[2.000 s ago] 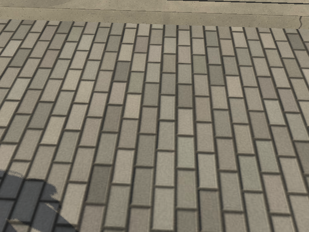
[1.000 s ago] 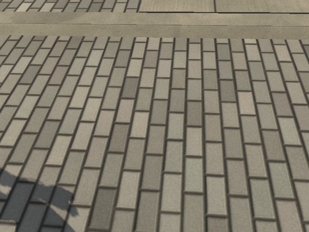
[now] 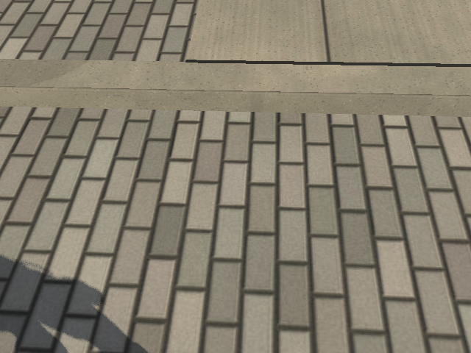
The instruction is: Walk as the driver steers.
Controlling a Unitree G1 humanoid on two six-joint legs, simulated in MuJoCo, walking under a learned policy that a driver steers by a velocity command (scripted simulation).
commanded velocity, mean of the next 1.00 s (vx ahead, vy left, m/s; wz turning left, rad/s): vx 0.50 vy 0.00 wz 0.02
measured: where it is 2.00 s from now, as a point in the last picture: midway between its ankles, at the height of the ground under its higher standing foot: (216, 182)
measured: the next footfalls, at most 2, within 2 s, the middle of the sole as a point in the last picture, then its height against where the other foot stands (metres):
left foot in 0.40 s outside the picture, level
right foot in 0.94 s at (281, 269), level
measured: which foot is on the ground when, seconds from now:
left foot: up 0.00-0.38, down 0.40-0.94, up 0.96-1.00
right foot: down 0.00-0.42, up 0.44-0.92, down 0.94-1.00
